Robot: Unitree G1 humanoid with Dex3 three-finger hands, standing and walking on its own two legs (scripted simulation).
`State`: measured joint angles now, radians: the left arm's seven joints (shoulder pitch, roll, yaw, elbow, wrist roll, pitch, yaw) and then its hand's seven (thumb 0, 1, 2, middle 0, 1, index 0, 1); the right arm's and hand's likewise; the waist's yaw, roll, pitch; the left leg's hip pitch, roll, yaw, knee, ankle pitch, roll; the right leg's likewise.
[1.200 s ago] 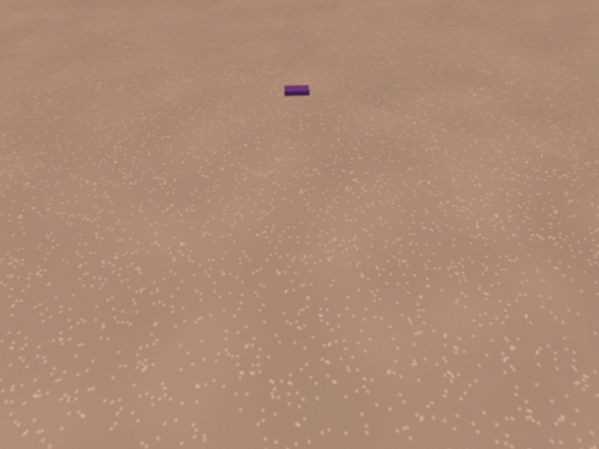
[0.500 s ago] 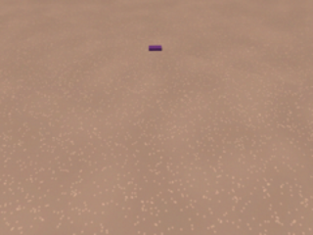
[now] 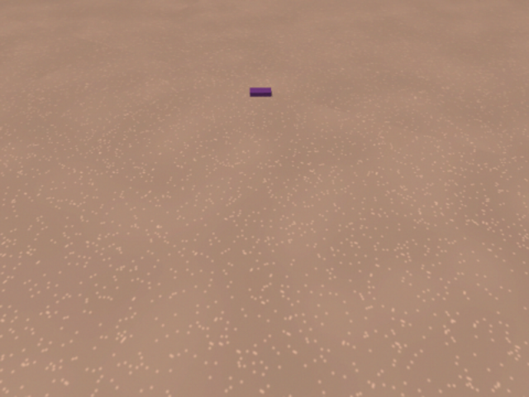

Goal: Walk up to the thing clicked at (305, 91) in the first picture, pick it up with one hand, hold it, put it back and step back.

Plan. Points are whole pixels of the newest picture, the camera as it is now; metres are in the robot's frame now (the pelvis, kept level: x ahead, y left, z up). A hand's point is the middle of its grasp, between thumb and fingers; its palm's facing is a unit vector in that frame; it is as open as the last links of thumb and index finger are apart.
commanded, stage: walk up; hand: left
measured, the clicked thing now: (260, 92) +2.22 +0.12 -0.77
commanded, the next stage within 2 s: none
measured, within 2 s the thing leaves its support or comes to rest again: neither
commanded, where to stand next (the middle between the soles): +1.81 -0.12 m, yaw +5 degrees
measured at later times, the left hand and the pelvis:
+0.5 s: hand (181, 371) +0.20 +0.16 -0.13, palm faces +0.09 -0.92 -0.39, open 7.4 cm; pelvis +0.17 -0.12 +0.00, yaw +2 degrees
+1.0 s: hand (207, 214) +0.55 +0.18 -0.15, palm faces +0.04 -0.93 -0.36, open 7.4 cm; pelvis +0.49 -0.11 -0.01, yaw +5 degrees
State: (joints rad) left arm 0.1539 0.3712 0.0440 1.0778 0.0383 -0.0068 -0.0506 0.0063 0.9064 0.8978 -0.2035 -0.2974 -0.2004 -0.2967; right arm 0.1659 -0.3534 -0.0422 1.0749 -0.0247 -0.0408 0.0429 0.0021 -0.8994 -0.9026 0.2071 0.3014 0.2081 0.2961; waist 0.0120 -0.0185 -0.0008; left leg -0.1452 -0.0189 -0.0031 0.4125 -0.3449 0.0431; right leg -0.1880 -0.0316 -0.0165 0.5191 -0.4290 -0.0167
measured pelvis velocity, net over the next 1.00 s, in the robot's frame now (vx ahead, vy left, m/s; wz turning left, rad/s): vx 0.49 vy -0.11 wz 0.09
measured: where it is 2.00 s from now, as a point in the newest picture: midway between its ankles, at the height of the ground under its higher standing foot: (306, 210)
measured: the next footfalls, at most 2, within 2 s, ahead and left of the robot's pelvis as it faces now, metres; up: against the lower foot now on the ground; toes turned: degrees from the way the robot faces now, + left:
right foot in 0.28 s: +0.22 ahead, -0.23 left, +0.00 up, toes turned -6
left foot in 0.78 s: +0.49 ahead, +0.04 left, +0.00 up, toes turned +10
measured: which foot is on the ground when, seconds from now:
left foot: down 0.00-0.28, up 0.30-0.76, down 0.78-1.00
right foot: up 0.00-0.26, down 0.28-0.82, up 0.84-1.00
